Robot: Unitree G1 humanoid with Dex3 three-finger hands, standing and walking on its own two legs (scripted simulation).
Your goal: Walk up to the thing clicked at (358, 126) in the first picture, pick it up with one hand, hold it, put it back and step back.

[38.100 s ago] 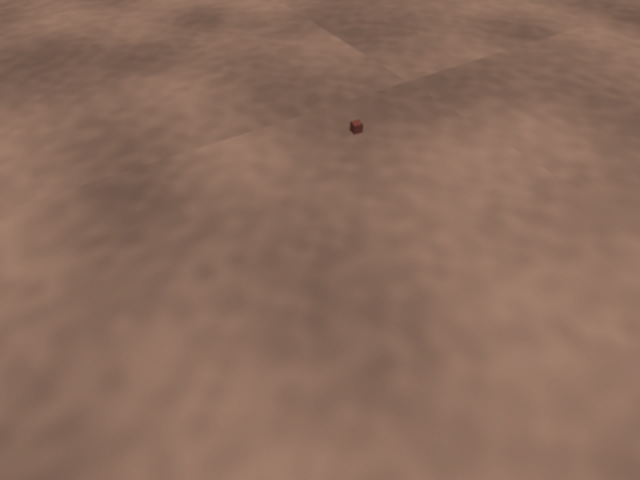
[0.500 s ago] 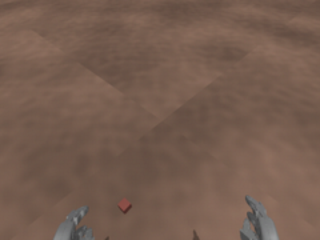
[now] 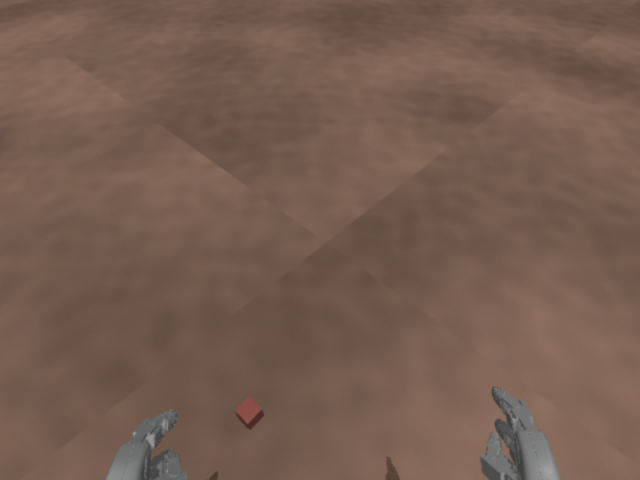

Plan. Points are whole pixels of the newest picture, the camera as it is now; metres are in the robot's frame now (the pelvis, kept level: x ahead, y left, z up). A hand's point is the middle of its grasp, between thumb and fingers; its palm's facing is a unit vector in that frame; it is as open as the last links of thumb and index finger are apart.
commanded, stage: home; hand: left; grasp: from above
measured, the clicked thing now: (249, 413) +0.45 +0.21 -0.69
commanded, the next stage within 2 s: stand in 0.82 s
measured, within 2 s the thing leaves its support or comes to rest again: neither
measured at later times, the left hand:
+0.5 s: hand out of the picture +0.16 +0.18 -0.05, palm faces +0.04 -0.98 -0.20, open 7.4 cm
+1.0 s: hand out of the picture +0.16 +0.19 -0.07, palm faces +0.00 -0.96 -0.29, open 7.4 cm
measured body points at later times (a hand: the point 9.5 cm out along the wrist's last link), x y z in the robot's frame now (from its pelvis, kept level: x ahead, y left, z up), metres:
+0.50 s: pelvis +0.00 +0.00 +0.00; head +0.02 +0.00 +0.45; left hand +0.16 +0.23 -0.03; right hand +0.15 -0.25 -0.07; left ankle +0.01 +0.11 -0.68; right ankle -0.01 -0.12 -0.68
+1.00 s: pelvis -0.01 +0.00 +0.01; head +0.02 +0.00 +0.46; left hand +0.16 +0.24 -0.05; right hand +0.15 -0.25 -0.08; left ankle +0.01 +0.11 -0.68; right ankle -0.01 -0.12 -0.68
